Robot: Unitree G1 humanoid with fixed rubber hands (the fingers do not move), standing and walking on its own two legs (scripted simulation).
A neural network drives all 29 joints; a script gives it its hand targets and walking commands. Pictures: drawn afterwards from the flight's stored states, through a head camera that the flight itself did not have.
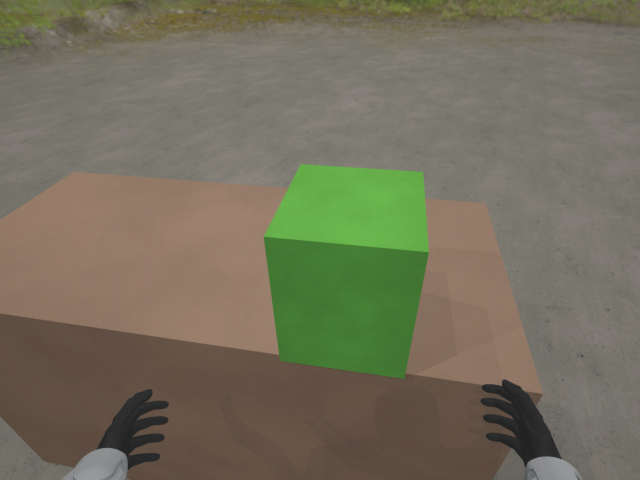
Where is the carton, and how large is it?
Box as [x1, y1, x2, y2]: [264, 164, 428, 378]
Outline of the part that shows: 301,164 264,235 280,360 403,378 428,254 422,172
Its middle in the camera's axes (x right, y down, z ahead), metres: +0.05 +0.04 +0.62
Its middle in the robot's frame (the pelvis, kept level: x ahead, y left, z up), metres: +0.45 -0.04 +0.07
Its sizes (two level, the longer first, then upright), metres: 0.210 0.200 0.250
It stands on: a pedestal, 0.72 m high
